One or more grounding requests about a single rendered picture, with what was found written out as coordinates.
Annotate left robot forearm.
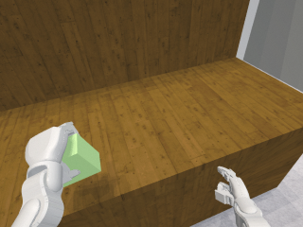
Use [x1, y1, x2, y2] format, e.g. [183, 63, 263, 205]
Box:
[11, 161, 64, 227]

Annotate table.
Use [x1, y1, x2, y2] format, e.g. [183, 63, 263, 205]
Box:
[0, 0, 303, 227]

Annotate right robot hand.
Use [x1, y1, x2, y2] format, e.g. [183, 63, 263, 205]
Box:
[215, 166, 250, 207]

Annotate right robot forearm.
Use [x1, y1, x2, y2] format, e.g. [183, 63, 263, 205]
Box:
[233, 197, 271, 227]

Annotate left robot hand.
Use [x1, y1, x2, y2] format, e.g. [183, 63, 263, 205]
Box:
[25, 121, 80, 183]

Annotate sponge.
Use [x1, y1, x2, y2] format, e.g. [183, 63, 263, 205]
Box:
[62, 133, 101, 187]

